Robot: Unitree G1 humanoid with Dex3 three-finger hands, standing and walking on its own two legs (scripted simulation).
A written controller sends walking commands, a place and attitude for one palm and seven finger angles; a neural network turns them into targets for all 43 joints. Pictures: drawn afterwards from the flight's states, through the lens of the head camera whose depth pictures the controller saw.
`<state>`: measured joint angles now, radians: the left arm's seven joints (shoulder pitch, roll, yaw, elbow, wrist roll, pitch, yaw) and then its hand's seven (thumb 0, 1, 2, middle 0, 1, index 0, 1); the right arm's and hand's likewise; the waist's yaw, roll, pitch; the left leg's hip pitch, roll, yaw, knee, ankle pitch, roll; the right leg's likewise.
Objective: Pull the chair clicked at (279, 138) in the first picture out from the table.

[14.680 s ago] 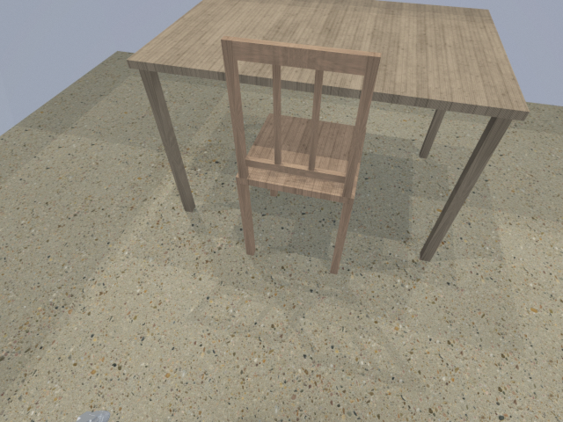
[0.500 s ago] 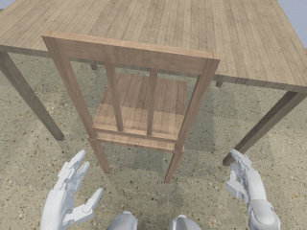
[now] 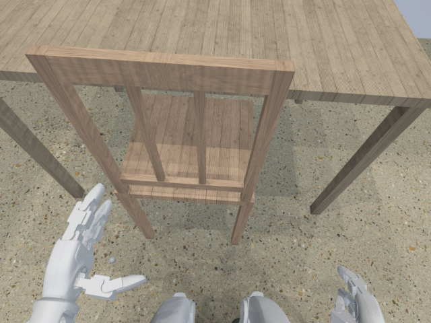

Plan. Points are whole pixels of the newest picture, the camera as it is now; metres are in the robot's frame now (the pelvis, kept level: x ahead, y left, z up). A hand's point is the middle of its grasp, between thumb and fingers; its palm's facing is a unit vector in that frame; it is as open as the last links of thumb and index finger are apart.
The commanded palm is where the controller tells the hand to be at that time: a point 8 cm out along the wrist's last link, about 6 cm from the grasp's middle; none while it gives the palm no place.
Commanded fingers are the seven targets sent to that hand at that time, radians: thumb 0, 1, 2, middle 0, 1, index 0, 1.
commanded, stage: raise the hand toward the chair's back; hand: left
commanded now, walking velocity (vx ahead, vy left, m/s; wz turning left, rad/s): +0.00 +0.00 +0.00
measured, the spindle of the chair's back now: (149, 142) +0.46 +0.16 +0.02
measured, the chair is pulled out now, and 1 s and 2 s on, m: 0.00 0.00 0.00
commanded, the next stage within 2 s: aim the fingers beside a spindle in 1.08 s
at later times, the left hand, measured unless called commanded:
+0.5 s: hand (85, 245) +0.24 +0.21 +0.05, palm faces -0.01 -1.00 -0.07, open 16.9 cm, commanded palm +0.22 +0.27 +0.05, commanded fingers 0.00 -0.50 0.30 -0.06 -0.08 -0.06 -0.08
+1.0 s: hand (81, 240) +0.24 +0.22 +0.05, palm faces -0.03 -1.00 -0.07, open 16.9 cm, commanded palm +0.22 +0.28 +0.05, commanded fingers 0.00 -0.50 0.30 -0.06 -0.08 -0.06 -0.08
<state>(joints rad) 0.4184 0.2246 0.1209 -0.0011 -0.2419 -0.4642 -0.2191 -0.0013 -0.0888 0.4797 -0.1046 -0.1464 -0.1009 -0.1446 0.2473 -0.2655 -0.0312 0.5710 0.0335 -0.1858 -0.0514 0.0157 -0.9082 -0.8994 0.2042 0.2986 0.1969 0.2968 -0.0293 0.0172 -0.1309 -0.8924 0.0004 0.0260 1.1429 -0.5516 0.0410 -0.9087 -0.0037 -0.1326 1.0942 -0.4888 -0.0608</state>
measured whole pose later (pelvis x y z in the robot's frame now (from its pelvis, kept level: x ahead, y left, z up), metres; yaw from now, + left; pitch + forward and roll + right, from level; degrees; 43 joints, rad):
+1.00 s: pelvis +0.00 +0.02 +0.02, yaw +0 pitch +16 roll -3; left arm 0.27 0.28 0.22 0.13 -0.29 -0.43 -0.32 -0.02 -0.50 0.30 -0.07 -0.08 -0.06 -0.08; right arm 0.23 -0.26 0.01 0.55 0.03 -0.21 -0.03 0.01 -0.91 -0.90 0.20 0.30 0.20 0.30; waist -0.02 0.02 -0.12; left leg -0.82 -0.01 0.02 1.06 -0.52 0.06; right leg -0.82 -0.01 -0.13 0.99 -0.45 -0.04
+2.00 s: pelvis +0.00 +0.01 +0.00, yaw +0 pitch +19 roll -2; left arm 0.09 0.22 0.12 0.23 -0.22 -0.45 -0.22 -0.02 -0.50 0.30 -0.07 -0.08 -0.06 -0.08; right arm 0.21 -0.26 0.01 0.55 0.02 -0.16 -0.02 0.01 -0.91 -0.90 0.20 0.30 0.20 0.30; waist -0.02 0.02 -0.13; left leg -0.94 -0.01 0.03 1.16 -0.55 0.05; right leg -0.96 -0.01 -0.13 1.11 -0.49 -0.05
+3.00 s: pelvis -0.01 +0.01 -0.02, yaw +0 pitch +22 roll -1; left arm -0.07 0.19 0.06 0.35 -0.17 -0.48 -0.13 -0.02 -0.50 0.30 -0.06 -0.08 -0.06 -0.08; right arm 0.19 -0.26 0.00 0.56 0.01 -0.08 0.01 0.01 -0.91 -0.90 0.20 0.30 0.20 0.30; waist -0.02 0.03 -0.14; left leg -1.05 -0.01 0.03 1.24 -0.57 0.05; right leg -1.07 -0.02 -0.12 1.20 -0.51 -0.06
